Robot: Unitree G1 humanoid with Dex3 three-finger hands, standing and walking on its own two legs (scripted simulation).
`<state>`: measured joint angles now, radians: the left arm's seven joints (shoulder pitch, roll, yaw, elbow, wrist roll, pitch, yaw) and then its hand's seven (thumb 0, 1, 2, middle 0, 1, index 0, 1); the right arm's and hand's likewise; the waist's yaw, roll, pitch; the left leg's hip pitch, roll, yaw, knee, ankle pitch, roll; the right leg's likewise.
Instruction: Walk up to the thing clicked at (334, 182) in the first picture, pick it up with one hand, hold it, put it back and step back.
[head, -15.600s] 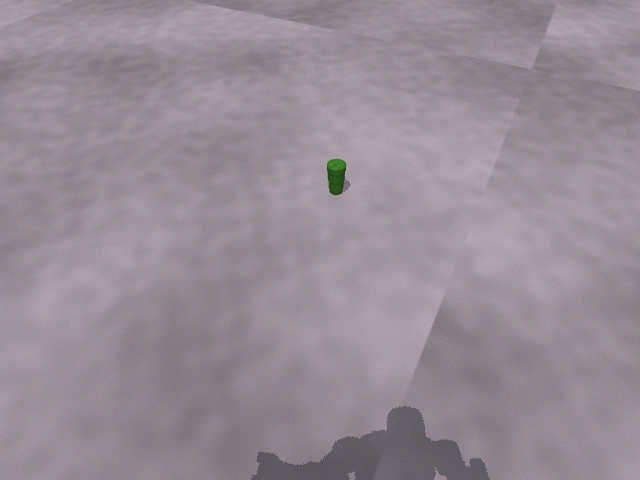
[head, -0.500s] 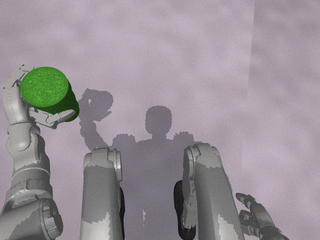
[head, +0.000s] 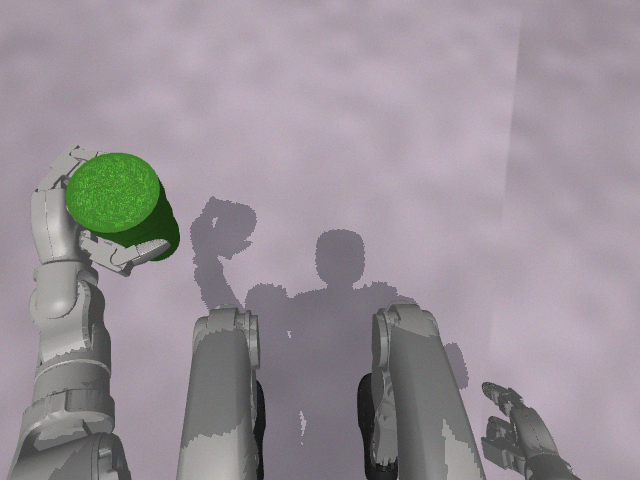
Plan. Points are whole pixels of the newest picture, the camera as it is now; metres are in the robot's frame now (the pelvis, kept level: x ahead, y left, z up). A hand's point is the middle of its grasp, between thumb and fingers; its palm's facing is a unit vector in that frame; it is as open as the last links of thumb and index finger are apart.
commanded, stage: lift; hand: left
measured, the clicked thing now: (138, 219) +0.41 +0.23 -0.03
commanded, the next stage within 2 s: hold in 1.62 s
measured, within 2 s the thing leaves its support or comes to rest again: neither
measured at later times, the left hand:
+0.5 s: hand (33, 151) +0.38 +0.23 +0.17, palm faces +0.22 -0.98 -0.05, open 11.3 cm
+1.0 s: hand out of the picture +0.38 +0.22 +0.27, palm faces +0.21 -0.98 -0.04, open 11.3 cm
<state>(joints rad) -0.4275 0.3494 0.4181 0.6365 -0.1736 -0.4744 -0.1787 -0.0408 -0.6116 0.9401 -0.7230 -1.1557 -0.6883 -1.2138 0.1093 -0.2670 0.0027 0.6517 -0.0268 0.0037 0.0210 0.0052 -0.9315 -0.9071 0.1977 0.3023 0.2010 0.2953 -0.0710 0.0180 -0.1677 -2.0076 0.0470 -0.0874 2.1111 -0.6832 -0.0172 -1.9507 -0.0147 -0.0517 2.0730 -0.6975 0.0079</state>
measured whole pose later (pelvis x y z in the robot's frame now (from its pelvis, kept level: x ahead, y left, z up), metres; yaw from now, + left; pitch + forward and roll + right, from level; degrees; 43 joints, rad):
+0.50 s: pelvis +0.03 +0.01 +0.14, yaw +2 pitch +27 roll -4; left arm -0.13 0.26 0.24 0.23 -0.19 -0.27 -0.03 -0.04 -0.61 0.94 -0.72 -1.15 -0.69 -1.21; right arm 0.14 -0.23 0.00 0.60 0.03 -0.03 -0.03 0.01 -0.92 -0.90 0.20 0.30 0.20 0.30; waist -0.04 0.03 -0.18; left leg -1.49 0.05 -0.06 1.67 -0.65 -0.01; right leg -1.44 -0.02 -0.05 1.62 -0.65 0.02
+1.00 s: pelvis +0.05 +0.01 +0.24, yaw +3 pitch +17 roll -3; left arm -0.09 0.22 0.17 0.31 -0.17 -0.30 0.00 -0.04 -0.61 0.94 -0.72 -1.15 -0.69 -1.21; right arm 0.22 -0.22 0.01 0.63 0.02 -0.06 -0.04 0.01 -0.92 -0.90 0.20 0.30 0.20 0.30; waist -0.04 0.03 -0.12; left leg -1.01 0.05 -0.03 1.25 -0.54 -0.01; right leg -0.96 -0.02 -0.05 1.20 -0.54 0.02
